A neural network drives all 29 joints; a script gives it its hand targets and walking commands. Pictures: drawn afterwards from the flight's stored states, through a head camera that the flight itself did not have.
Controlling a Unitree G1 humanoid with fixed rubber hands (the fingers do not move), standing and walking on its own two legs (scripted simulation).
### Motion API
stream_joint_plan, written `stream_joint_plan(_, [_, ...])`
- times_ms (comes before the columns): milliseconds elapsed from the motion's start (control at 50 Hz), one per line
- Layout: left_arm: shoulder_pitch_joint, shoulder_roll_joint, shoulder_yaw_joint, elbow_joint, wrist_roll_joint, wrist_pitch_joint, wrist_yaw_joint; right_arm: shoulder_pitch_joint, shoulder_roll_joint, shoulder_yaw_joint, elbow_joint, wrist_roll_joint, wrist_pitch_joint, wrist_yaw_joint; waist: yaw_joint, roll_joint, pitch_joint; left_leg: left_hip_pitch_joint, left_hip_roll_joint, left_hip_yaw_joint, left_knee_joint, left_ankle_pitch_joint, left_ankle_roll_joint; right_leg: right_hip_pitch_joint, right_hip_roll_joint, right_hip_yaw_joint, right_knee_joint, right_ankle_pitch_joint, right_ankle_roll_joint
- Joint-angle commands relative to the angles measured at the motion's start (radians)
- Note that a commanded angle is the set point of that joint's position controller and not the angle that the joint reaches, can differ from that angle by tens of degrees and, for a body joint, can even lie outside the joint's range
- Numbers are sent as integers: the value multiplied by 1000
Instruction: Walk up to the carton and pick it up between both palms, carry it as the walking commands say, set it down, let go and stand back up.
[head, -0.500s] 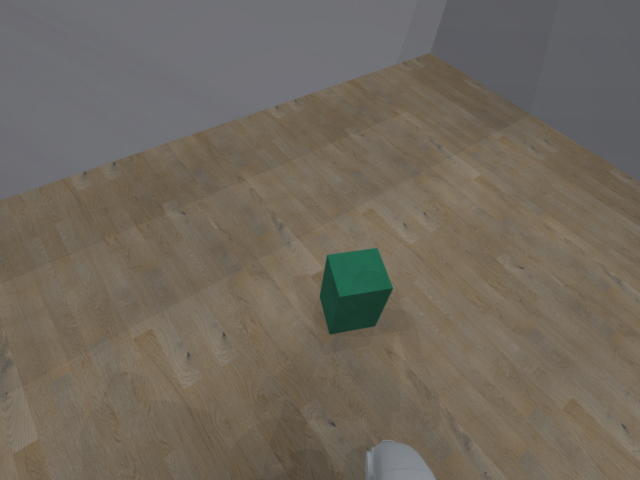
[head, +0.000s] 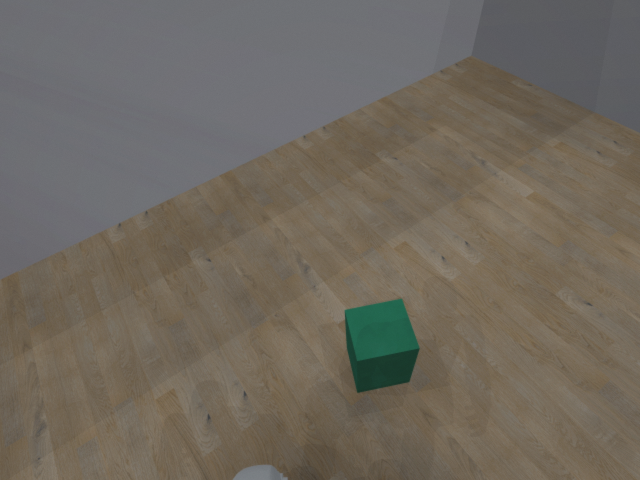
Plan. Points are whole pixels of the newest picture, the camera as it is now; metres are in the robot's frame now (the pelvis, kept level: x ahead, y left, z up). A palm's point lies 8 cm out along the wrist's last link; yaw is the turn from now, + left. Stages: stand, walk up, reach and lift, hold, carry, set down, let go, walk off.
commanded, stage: walk up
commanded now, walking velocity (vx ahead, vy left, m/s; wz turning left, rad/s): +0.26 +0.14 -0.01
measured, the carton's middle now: (378, 347) +0.54 -0.10 -0.65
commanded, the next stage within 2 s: none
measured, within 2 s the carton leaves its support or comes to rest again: neither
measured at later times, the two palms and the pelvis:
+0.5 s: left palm out of the picture +0.07 +0.29 -0.16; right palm out of the picture +0.14 -0.18 -0.13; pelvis +0.07 +0.05 +0.00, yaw -1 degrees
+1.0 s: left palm out of the picture +0.10 +0.20 -0.14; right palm out of the picture +0.05 -0.24 -0.15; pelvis +0.06 -0.01 +0.00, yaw -1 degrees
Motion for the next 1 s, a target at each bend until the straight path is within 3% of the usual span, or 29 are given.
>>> stream_joint_plan(0, [78, 129, 23, -15, 2, -12, 5, 78, -11, -2, -7, 1, 22, 11, -4, -237, -20, -36, 25, -20, -50, 62, -7, 39, -235, 200, -212, 187, -82])
stream_joint_plan(80, [122, 152, 28, 7, 1, -8, 9, -55, -15, 3, -42, 10, 25, 22, 24, -242, 12, -38, 19, -7, -252, 83, -20, 56, -236, 191, -269, 2, -85])
stream_joint_plan(120, [99, 128, 16, 27, -12, 4, 5, -124, 13, 21, -67, 18, 4, 25, 12, -331, -3, 76, -18, 32, -390, 106, -17, 26, -144, 110, -273, -86, -87])
stream_joint_plan(140, [103, 123, 11, 27, -17, 12, 9, -135, 12, 27, -63, 18, -4, 17, 20, -300, -9, 117, -49, 55, -423, 121, -18, 38, -134, 102, -237, 39, -98])
stream_joint_plan(160, [91, 126, 7, 39, -25, 23, 14, -94, -4, 24, -34, 32, -7, -5, -2, -218, -13, 166, -69, 52, -506, 142, -10, 82, -131, 77, -126, 414, -96])
stream_joint_plan(180, [108, 144, 12, 51, -31, 25, 15, -40, -23, 21, -17, 38, -16, -17, -17, -182, -42, 212, -79, 66, -614, 230, -2, 112, -121, 59, -65, 530, -75])
stream_joint_plan(200, [143, 123, 6, 65, -36, 27, 17, -2, -46, 19, -4, 35, -28, -23, -24, -139, -69, 288, -37, 44, -723, 362, 6, 107, -107, 63, -36, 446, -37])
stream_joint_plan(220, [170, 72, -9, 70, -35, 31, 19, 27, -84, 13, 3, 19, -38, -26, -22, -81, -102, 377, 64, -28, -721, 531, 17, 52, -82, 73, -10, 220, 7])
stream_joint_plan(240, [214, 24, -19, 71, -28, 42, 21, 7, -132, 8, -10, 18, -42, -24, 7, 58, -116, 418, 190, -130, -682, 726, 47, -31, -21, 39, 44, -134, 46])
stream_joint_plan(260, [219, 17, -19, 70, -33, 60, 30, 2, -145, 5, -22, 28, -31, -18, -16, 174, -137, 365, 237, -199, -724, 604, 123, -8, 15, 47, 55, -246, 49])
stream_joint_plan(300, [171, 38, -18, 66, -29, 78, 27, -80, -103, 17, -25, 24, -14, -20, -2, 162, -62, 285, 166, -166, -775, 318, 117, -17, 14, 55, 56, -189, 46])
stream_joint_plan(360, [171, 46, -20, 64, -28, 76, 27, -108, -87, 13, -34, 23, -12, -30, 15, 139, -49, 229, 135, -143, -787, 248, 99, 40, 0, 55, -11, -73, 35])
stream_joint_plan(420, [160, 75, -8, 75, -21, 83, 29, -77, -116, 1, -35, 21, -14, -32, 1, 60, -36, 222, 182, -194, -797, 157, 99, 14, 19, 54, 5, -102, 35])
stream_joint_plan(500, [120, 82, 8, 66, -14, 94, 22, -25, -159, -27, -22, 11, -9, -46, -16, 101, -54, 240, 270, -262, -753, 287, 151, -74, 35, 76, 134, -167, 40])
stream_joint_plan(560, [60, 80, 20, 36, -12, 106, 14, 11, -164, -42, -8, -3, -6, -61, -42, 139, -79, 262, 352, -291, -730, 460, 215, -170, 29, 138, 348, -315, 43])
stream_joint_plan(600, [80, 37, 8, 34, -20, 98, 17, -56, -127, -29, -11, -7, -3, -52, -11, 158, -103, 194, 258, -167, -709, 426, 169, -61, 34, 123, 229, -261, 39])
stream_joint_plan(620, [108, 18, -2, 41, -22, 85, 18, -92, -112, -23, -7, -3, 4, -43, 14, 169, -104, 165, 185, -108, -689, 344, 130, 22, 56, 80, 75, -147, 41])
stream_joint_plan(640, [137, 17, -11, 45, -19, 67, 19, -88, -81, -12, 8, 8, 13, -33, 35, 155, -98, 103, 105, -47, -664, 224, 80, 143, 38, 64, -82, -31, 37])
stream_joint_plan(660, [162, 76, 0, 48, -7, 55, 20, -41, -26, 3, 18, 12, 17, -26, 36, -1, -97, 43, 14, 24, -571, 96, 33, 226, -63, 173, -186, -29, 26])
stream_joint_plan(680, [85, 188, 11, 14, -8, 51, 19, -12, 17, 20, 2, 12, 23, -26, 18, -252, -35, 27, -63, 57, -513, -55, -14, 75, -249, 398, -297, -40, -32])
stream_joint_plan(700, [29, 182, 2, 14, -11, 54, 18, -13, -14, 13, 2, 12, 46, -32, 4, -281, 2, 119, -28, -14, -426, -142, -2, -48, -252, 396, -293, -55, -87])
stream_joint_plan(720, [-22, 135, -9, 15, -10, 53, 20, -1, -21, 13, 14, 20, 50, -28, -17, -240, 27, 131, -33, -53, -417, -89, 13, -38, -191, 334, -268, -59, -83])
stream_joint_plan(760, [-27, 103, -18, 19, -19, 45, 26, 23, -37, 13, 43, 20, 41, -25, -21, -224, 19, 105, -53, -51, -413, -18, 21, 48, -135, 251, -233, 36, -68])
stream_joint_plan(800, [-3, 97, -18, 24, -25, 38, 31, 46, -28, 22, 67, 19, 28, -28, -21, -210, -17, 113, -49, -46, -427, -18, 11, 125, -145, 226, -189, 259, -87])
stream_joint_plan(840, [11, 95, -13, 34, -26, 38, 33, 45, -16, 27, 69, 23, 20, -36, -22, -193, -37, 147, -38, -44, -494, 10, 3, 153, -151, 214, -160, 348, -99])
stream_joint_plan(880, [11, 94, -9, 42, -28, 44, 33, 55, -13, 30, 74, 26, 11, -41, -31, -168, -42, 224, -31, -29, -643, 158, -1, 138, -130, 195, -138, 311, -79])
stream_joint_plan(920, [27, 54, -16, 47, -29, 45, 33, 66, -35, 26, 79, 22, -2, -42, -19, -119, -46, 323, 32, -78, -726, 288, 13, 74, -78, 176, -121, 175, -40])
stream_joint_plan(940, [46, 24, -18, 52, -34, 46, 32, 43, -47, 26, 73, 24, -7, -38, -2, -41, -19, 306, 42, -96, -713, 321, 24, 54, -34, 157, -145, 96, -19])
stream_joint_plan(980, [31, 25, -15, 65, -37, 46, 30, 45, -9, 36, 87, 25, -8, -36, -7, -9, 0, 248, 27, -90, -741, 270, 27, 109, -29, 149, -143, 57, -13])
